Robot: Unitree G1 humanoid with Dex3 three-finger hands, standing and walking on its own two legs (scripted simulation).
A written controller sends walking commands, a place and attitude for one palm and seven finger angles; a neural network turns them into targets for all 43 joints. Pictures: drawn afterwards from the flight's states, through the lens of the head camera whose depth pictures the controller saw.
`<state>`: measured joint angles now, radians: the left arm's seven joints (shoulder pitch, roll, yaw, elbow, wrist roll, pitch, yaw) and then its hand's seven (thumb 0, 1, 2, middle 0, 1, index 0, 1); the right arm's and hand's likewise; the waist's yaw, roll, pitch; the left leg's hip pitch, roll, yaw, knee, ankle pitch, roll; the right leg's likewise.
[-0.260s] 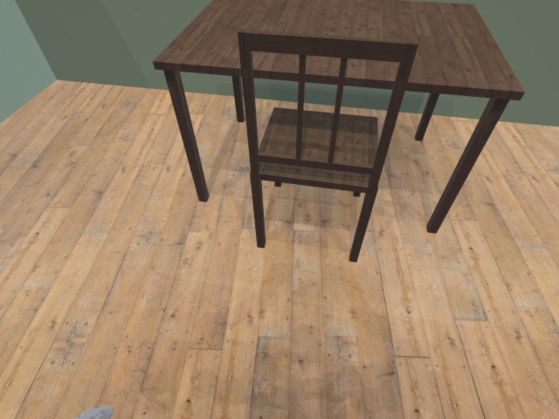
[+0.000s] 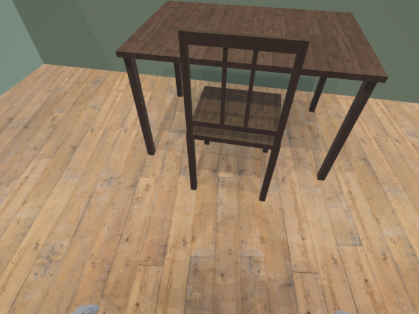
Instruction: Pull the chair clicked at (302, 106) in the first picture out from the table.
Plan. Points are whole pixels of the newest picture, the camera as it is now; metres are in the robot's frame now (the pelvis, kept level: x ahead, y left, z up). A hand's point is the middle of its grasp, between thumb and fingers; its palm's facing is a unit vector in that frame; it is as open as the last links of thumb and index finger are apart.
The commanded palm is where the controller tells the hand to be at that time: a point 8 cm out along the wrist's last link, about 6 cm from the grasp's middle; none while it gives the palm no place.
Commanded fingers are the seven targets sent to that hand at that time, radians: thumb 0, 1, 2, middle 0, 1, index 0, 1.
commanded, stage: stand and wait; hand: left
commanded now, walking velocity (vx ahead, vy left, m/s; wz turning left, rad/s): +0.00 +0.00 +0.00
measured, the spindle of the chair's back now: (223, 89) +0.92 +0.01 -0.07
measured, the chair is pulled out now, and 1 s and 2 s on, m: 0.00 0.00 0.00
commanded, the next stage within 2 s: look at it before walking up in 0.68 s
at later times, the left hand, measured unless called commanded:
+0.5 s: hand out of the picture +0.06 +0.24 -0.15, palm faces -0.03 -0.94 -0.35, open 7.4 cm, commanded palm none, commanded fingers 0.00 0.90 0.90 -0.20 -0.30 -0.20 -0.30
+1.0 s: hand out of the picture +0.07 +0.24 -0.15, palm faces -0.04 -0.94 -0.34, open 7.4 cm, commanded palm none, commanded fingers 0.00 0.90 0.90 -0.20 -0.30 -0.20 -0.30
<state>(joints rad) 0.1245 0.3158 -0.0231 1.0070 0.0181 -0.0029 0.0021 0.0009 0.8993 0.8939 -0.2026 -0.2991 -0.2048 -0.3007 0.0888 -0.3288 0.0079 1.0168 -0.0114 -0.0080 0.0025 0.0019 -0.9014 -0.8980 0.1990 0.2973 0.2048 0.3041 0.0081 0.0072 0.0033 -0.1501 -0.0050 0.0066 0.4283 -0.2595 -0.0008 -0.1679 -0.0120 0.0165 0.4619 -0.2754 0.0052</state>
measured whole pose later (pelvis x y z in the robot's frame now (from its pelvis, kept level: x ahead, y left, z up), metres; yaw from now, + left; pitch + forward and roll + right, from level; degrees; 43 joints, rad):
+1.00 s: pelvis -0.01 -0.01 +0.01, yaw -1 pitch -1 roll +0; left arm 0.14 0.33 -0.01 1.09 0.02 -0.01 0.00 0.00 0.90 0.89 -0.20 -0.30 -0.20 -0.30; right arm 0.13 -0.34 0.00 1.12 -0.01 -0.01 0.00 0.00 -0.90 -0.90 0.20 0.30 0.20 0.30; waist 0.00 0.00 0.02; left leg -0.12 0.01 0.01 0.35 -0.20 -0.01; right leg -0.15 0.00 0.02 0.38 -0.21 0.00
